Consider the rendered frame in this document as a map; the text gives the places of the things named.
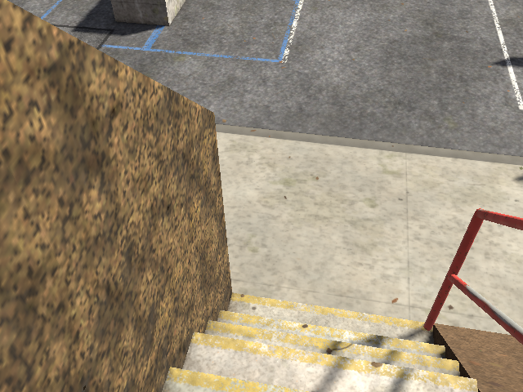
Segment stairs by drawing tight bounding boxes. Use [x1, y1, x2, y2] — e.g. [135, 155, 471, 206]
[162, 292, 478, 392]

